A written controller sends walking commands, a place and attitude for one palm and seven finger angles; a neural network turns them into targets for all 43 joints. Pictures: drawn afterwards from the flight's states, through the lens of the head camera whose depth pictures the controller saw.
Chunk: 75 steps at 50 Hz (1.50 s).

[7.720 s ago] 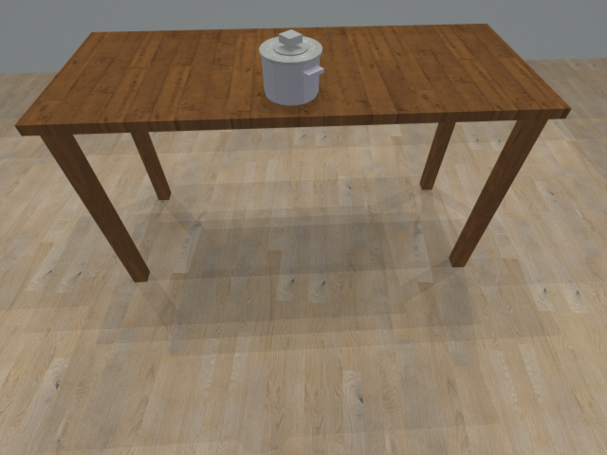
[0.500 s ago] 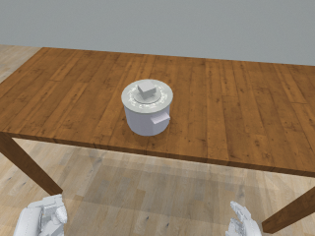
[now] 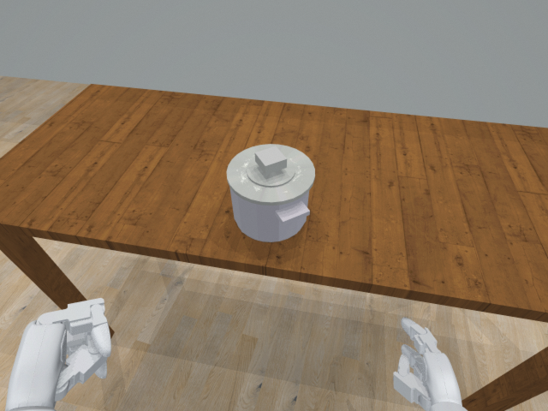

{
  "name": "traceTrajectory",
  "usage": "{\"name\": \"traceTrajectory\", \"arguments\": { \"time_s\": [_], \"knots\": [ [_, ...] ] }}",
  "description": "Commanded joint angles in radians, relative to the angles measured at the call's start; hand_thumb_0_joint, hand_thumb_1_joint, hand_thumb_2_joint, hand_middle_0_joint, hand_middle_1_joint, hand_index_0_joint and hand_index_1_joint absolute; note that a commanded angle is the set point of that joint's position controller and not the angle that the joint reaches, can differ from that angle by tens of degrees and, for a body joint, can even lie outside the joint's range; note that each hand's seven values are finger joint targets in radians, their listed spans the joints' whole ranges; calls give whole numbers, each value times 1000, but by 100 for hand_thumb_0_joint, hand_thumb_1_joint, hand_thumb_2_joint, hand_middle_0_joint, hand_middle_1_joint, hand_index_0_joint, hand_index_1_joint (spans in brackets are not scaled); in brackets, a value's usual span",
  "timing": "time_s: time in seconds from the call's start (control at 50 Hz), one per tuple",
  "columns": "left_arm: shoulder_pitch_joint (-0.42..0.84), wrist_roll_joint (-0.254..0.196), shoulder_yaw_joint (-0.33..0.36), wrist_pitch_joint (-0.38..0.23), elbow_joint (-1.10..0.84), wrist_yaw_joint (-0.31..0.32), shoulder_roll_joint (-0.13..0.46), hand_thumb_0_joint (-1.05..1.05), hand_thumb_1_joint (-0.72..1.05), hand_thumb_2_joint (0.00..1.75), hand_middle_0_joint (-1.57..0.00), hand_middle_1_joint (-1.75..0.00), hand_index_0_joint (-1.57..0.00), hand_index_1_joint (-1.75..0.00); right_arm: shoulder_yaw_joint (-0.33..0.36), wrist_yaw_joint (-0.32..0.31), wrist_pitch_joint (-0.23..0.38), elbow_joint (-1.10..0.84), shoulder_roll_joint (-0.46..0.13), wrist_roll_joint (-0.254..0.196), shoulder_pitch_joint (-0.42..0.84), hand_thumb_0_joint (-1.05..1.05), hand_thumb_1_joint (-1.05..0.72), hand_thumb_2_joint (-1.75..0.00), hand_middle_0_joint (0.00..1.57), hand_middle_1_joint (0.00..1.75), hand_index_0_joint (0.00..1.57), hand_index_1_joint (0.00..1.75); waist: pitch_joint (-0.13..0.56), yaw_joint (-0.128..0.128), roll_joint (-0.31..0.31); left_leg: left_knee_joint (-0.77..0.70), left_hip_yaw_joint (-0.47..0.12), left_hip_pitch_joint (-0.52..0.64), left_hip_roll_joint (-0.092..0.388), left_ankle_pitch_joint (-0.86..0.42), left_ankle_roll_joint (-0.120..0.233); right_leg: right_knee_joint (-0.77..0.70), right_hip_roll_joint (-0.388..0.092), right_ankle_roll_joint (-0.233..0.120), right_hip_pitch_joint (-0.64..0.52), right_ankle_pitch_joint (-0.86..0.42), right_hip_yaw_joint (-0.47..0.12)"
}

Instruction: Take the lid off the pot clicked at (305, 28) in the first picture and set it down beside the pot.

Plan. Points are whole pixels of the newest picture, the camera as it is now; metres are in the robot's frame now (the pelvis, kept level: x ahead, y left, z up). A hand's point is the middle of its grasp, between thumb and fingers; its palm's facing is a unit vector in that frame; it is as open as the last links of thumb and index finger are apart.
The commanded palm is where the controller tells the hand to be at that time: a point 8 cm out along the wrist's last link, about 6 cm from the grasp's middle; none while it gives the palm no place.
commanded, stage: raise the hand higher, near the body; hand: left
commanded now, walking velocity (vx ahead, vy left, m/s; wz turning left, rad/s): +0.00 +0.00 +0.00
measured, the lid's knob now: (270, 160) +0.49 +0.08 +0.11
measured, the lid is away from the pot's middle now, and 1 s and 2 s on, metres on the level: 0.00 0.00 0.00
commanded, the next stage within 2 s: reach forward and open the fingers in 0.22 s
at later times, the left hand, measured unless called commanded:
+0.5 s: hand (86, 312) +0.19 +0.25 +0.11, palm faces +0.10 -0.21 -0.97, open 2.9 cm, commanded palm +0.15 +0.26 +0.16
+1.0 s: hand (81, 281) +0.21 +0.26 +0.14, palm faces -0.18 +0.01 -0.98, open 6.3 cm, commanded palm +0.20 +0.25 +0.20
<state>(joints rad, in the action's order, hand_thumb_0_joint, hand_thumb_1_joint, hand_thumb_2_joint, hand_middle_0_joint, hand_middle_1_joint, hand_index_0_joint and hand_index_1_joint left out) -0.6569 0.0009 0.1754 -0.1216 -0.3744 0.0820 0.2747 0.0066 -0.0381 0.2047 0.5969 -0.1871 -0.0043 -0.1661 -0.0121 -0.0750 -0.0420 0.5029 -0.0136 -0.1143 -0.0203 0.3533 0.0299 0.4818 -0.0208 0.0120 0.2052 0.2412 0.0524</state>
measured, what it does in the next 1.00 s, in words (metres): stands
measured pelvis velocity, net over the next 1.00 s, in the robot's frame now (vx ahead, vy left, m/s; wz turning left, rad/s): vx -0.02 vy -0.01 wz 0.01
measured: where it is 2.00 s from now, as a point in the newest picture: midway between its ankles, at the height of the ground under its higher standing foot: outside the picture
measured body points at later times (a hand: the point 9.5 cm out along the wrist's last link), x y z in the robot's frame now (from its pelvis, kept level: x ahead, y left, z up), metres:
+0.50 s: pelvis +0.00 +0.00 +0.00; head +0.01 -0.03 +0.45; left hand +0.17 +0.26 +0.16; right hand +0.20 -0.22 -0.10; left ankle -0.05 +0.10 -0.74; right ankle +0.01 -0.13 -0.74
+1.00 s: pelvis -0.02 -0.01 +0.01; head +0.00 -0.05 +0.45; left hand +0.21 +0.25 +0.20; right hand +0.19 -0.23 -0.10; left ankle -0.05 +0.10 -0.74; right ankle +0.01 -0.13 -0.74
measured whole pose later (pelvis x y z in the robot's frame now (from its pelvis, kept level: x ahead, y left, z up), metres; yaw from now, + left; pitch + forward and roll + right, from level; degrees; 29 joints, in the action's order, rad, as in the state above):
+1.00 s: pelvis -0.02 -0.01 +0.01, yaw +1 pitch +1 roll +0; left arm -0.23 0.69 0.17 -0.04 -0.35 -0.29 0.73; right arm 0.00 0.00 -0.04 0.56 -0.29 -0.03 -0.15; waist -0.01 -0.08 -0.13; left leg 0.44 -0.03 -0.18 -0.03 0.28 0.03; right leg 0.42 -0.03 0.00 0.26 0.17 0.07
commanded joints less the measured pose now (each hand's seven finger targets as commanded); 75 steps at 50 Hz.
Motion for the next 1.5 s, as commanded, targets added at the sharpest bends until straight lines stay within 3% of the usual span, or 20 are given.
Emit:
{"name": "traceTrajectory", "arguments": {
  "time_s": [0.0,0.06,0.3,0.32,0.34,0.36,0.42,0.48,0.64,0.72,0.82,0.88,0.96,1.0,1.06,1.1,1.26,1.32,1.46,1.48],
  "knots": [
    [35,-13,113,-66,-250,20,140,0,90,90,-130,-150,-130,-150,26,-8,40,-160,-97,-6,90,0,-90,-90,20,30,20,30,69,12,-12,-94,-6,-76,33,-369,-20,-44,0,-26,-105,-192,11],
    [45,-14,130,-61,-262,24,153,0,90,90,-130,-150,-130,-150,23,-4,40,-156,-101,-7,95,0,-90,-90,20,30,20,30,64,9,-52,-90,-6,-68,35,-368,-22,-50,3,-27,-100,-189,4],
    [108,-24,178,-79,-278,32,177,0,90,90,-130,-150,-130,-150,20,-7,37,-142,-102,-7,95,0,-90,-90,20,30,20,30,64,7,-15,-104,-7,-67,38,-356,-22,-55,-1,-26,-112,-181,10],
    [182,437,135,11,-339,81,411,0,87,92,-129,-146,-129,-146,5,8,-29,-162,-198,18,119,0,-90,-90,20,30,20,30,55,-1,-95,-81,9,-188,21,-357,-29,0,25,-35,-7,-174,-31],
    [160,446,125,66,-393,108,319,0,84,93,-128,-143,-128,-143,13,19,-69,-215,-149,17,137,0,-90,-90,20,30,20,30,59,-15,-150,-82,12,-193,28,-370,-45,10,10,-51,-22,-145,15],
    [150,562,119,113,-363,121,356,0,80,95,-127,-139,-127,-139,15,26,-98,-206,-158,7,143,0,-90,-90,20,30,20,30,61,-26,-137,-81,6,-195,33,-351,-50,18,27,-60,-20,-122,-25],
    [106,760,126,210,-327,96,437,0,70,102,-124,-129,-124,-129,19,47,-195,-227,-187,3,171,0,-90,-90,20,30,20,30,147,-36,-60,-70,10,-196,31,-344,-34,19,28,-65,-54,-142,-60],
    [194,819,129,250,-310,17,520,0,60,109,-121,-118,-121,-118,18,40,-233,-240,-192,-18,205,0,-90,-90,20,30,20,30,214,-21,-39,-66,4,-154,28,-336,-9,1,13,-49,-92,-172,-64],
    [262,712,173,185,-202,-235,650,0,34,125,-112,-90,-112,-90,24,16,-218,-214,-204,-31,157,0,-90,-90,20,30,20,30,187,6,36,-65,-4,-104,10,-460,18,-58,-5,-4,-104,-346,-30],
    [373,692,200,128,-180,-312,693,0,22,129,-107,-76,-107,-76,26,12,-209,-208,-204,-29,133,0,-90,-90,20,30,20,30,195,11,1,-66,-4,-70,2,-486,21,-78,-8,2,-100,-352,-15],
    [477,672,200,83,-145,-330,691,0,8,132,-100,-58,-100,-58,32,25,-209,-203,-207,-32,121,0,-90,-90,20,30,20,30,186,13,3,-87,-1,-67,-3,-439,15,-101,-5,1,-85,-292,0],
    [589,684,175,76,-171,-331,699,0,0,134,-96,-47,-96,-47,25,32,-200,-214,-202,-33,141,0,-90,-90,20,30,20,30,235,11,-56,-97,-4,-58,-14,-416,13,-98,-8,-6,-105,-251,-1],
    [603,698,209,102,-97,-331,737,0,-12,138,-91,-33,-91,-33,27,41,-194,-218,-210,-40,149,0,-90,-90,20,30,20,30,216,4,-35,-100,-13,-57,-7,-392,9,-90,8,-18,-105,-228,-10],
    [712,694,140,106,-58,-344,690,0,-18,141,-89,-26,-89,-26,21,36,-199,-212,-201,-40,148,0,-90,-90,20,30,20,30,187,13,-25,-131,-10,-89,-8,-334,7,-101,1,-12,-87,-154,7],
    [713,703,176,124,-47,-353,736,0,-27,145,-85,-15,-85,-15,21,43,-189,-231,-211,-43,161,0,-90,-90,20,30,20,30,203,3,-30,-121,-21,-74,-6,-328,9,-84,12,-22,-90,-147,-6],
    [803,700,127,122,-27,-371,708,0,-34,148,-83,-8,-83,-8,15,39,-194,-224,-199,-41,158,0,-90,-90,20,30,20,30,204,7,-19,-148,-19,-98,-6,-298,7,-93,3,-17,-96,-108,7],
    [900,719,149,159,31,-400,753,0,-34,149,-83,-8,-83,-8,14,48,-189,-243,-213,-50,158,0,-90,-90,20,30,20,30,206,6,-33,-131,-25,-90,-5,-286,7,-72,15,-31,-80,-101,-7],
    [1014,720,74,170,58,-422,708,0,-34,150,-83,-8,-83,-8,7,42,-198,-233,-207,-49,163,0,-90,-90,20,30,20,30,186,14,-31,-157,-20,-117,-6,-234,7,-88,3,-24,-60,-52,3],
    [1122,742,104,196,63,-443,764,0,-35,151,-83,-8,-83,-8,9,47,-195,-239,-213,-58,159,0,-90,-90,20,30,20,30,243,20,-27,-122,-24,-85,-9,-301,6,-59,13,-33,-79,-128,-10],
    [1202,740,53,197,63,-454,734,0,-35,151,-83,-8,-83,-8,0,44,-204,-231,-206,-54,176,0,-90,-90,20,30,20,30,256,23,-48,-144,-18,-98,-15,-278,6,-70,4,-29,-88,-101,-2]
  ]
}}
